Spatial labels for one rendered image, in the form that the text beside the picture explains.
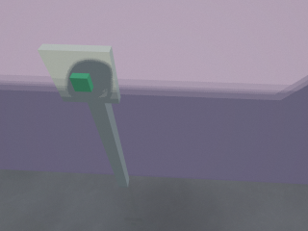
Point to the panel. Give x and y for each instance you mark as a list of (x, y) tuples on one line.
[(61, 60)]

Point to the button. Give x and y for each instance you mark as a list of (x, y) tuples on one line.
[(81, 82)]

